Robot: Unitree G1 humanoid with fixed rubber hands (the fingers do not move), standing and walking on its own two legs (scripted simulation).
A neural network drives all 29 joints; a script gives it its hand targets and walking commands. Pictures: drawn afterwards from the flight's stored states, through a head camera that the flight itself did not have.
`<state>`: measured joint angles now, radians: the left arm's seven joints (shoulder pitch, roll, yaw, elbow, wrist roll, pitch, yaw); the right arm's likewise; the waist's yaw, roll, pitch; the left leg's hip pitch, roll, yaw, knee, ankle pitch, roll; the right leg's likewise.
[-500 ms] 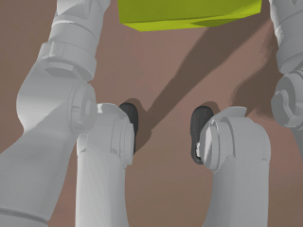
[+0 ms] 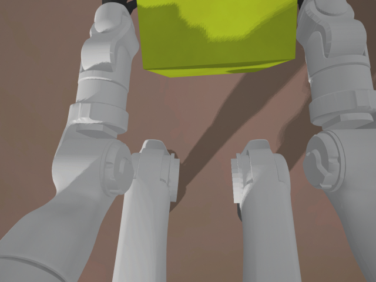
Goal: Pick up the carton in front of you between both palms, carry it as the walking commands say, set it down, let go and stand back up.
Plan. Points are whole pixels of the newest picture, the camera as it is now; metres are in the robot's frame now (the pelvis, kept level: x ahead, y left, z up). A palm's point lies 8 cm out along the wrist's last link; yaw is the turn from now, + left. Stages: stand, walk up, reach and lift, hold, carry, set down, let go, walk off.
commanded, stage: reach and lift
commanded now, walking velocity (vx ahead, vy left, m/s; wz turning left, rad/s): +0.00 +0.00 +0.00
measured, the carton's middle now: (211, 14) +0.55 -0.02 -0.18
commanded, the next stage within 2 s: none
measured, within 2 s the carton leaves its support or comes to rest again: neither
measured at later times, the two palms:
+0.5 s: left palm out of the picture +0.50 +0.12 +0.07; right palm out of the picture +0.49 -0.17 +0.06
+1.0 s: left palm out of the picture +0.45 +0.13 +0.23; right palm out of the picture +0.44 -0.16 +0.22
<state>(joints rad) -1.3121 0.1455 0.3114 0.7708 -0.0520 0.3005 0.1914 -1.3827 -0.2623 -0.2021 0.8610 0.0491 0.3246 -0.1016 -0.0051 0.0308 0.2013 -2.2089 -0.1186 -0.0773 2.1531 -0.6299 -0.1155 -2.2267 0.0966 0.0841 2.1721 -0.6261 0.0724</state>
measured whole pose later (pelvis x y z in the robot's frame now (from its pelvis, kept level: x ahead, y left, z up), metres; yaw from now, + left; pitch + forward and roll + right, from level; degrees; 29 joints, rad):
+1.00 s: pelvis +0.04 +0.01 +0.25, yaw -2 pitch +32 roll +0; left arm -0.70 -0.10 0.41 0.58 0.21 0.37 0.06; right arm -0.70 0.07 -0.41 0.61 -0.22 0.37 -0.01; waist 0.00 0.01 -0.22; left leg -1.36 -0.10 -0.13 1.27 -0.46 -0.06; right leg -1.37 0.09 0.12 1.27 -0.45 0.05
